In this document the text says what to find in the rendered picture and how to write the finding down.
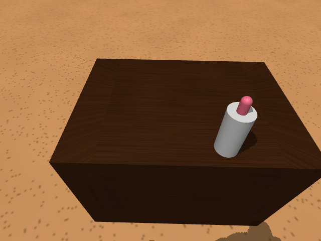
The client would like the bottle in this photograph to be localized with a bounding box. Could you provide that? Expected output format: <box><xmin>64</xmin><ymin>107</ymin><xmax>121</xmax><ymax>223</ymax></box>
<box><xmin>214</xmin><ymin>96</ymin><xmax>257</xmax><ymax>158</ymax></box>

